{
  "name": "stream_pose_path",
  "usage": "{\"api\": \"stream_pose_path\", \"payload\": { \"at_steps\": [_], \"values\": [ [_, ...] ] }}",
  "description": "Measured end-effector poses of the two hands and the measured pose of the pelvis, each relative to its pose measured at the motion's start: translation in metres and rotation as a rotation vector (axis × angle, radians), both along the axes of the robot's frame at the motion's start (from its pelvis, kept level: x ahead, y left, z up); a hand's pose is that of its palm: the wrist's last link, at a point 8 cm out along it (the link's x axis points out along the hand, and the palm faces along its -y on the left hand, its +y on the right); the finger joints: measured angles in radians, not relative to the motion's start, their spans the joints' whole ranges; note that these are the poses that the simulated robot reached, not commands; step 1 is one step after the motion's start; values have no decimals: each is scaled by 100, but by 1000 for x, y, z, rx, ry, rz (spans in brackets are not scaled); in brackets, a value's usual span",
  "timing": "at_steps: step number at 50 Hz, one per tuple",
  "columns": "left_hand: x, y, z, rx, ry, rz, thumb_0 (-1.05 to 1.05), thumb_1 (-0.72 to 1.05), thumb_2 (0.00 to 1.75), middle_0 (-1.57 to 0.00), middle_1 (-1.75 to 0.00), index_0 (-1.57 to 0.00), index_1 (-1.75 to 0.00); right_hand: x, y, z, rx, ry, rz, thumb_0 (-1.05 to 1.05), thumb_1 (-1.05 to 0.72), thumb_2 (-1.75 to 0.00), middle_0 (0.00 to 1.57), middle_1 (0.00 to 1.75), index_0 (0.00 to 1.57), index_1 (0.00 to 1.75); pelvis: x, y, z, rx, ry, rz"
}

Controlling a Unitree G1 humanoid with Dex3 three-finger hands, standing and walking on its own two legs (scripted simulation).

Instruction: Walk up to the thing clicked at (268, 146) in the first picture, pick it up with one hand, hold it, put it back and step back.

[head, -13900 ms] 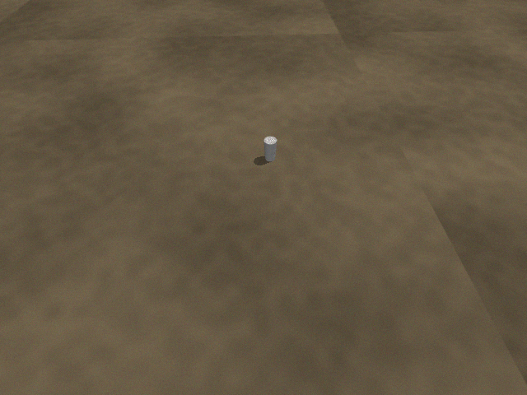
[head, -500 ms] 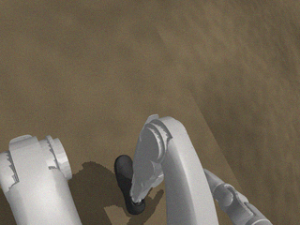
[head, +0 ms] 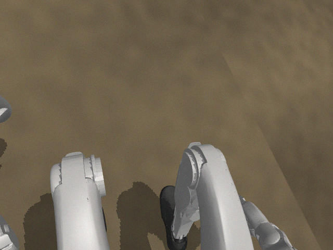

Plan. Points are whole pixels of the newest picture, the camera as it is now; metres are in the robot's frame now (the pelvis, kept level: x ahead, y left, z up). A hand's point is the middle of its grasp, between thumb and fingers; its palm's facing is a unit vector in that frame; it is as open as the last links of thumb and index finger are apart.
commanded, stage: settle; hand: left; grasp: from the side
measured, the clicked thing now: out of the picture +0.41 +0.37 -0.09
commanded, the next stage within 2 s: lift in 1.02 s
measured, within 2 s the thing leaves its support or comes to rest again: neither
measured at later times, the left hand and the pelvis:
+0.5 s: hand out of the picture +0.42 +0.36 +0.00, palm faces +0.45 -0.89 -0.03, open 10.3 cm; pelvis +0.01 -0.01 +0.03, yaw +3 degrees
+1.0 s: hand out of the picture +0.42 +0.36 +0.03, palm faces +0.47 -0.88 -0.04, open 10.4 cm; pelvis +0.01 -0.01 +0.05, yaw +5 degrees
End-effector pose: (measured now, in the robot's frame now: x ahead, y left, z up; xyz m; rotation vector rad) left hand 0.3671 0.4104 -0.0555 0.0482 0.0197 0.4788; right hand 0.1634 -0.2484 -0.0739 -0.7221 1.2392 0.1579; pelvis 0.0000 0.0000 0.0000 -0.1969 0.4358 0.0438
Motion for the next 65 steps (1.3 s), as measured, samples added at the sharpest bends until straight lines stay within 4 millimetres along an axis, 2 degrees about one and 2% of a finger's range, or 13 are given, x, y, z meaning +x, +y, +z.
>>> {"api": "stream_pose_path", "payload": {
  "at_steps": [18, 35, 65],
  "values": [
    [13, -7, 46, -18, 7, -14, -8, -52, 102, -74, -110, -77, -117, 4, -14, -2, 48, -12, -113, 0, -88, -89, 20, 30, 20, 30, 11, -7, 21, 49, 90, 23],
    [10, -13, 73, -19, 14, -1, -8, -53, 103, -75, -109, -78, -116, 2, -13, 15, 59, -36, -154, 0, -89, -89, 20, 30, 20, 30, 9, -7, 41, 64, 115, 36],
    [9, -21, 101, -14, 11, -6, -8, -53, 103, -74, -110, -78, -116, -11, -13, 31, 78, -29, -200, 0, -91, -89, 20, 30, 20, 30, 8, -7, 62, 77, 131, 49]
  ]
}}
